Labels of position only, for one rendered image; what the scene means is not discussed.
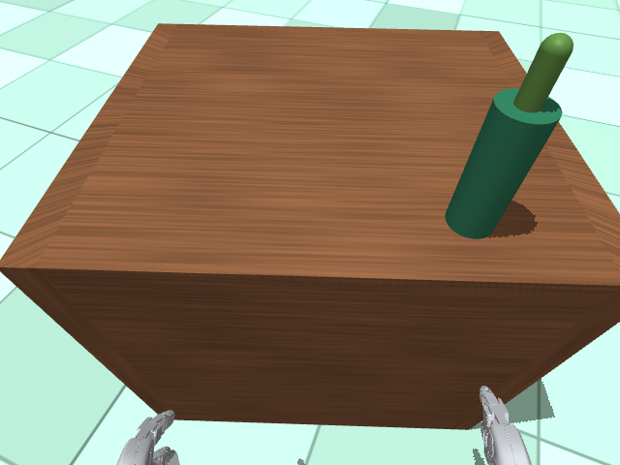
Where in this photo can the right robot hand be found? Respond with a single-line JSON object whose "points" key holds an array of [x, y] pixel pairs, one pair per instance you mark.
{"points": [[503, 444]]}

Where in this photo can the bottle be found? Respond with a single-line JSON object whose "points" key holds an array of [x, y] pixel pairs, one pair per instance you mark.
{"points": [[514, 132]]}

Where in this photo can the left robot hand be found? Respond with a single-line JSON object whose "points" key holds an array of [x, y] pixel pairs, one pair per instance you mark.
{"points": [[140, 450]]}

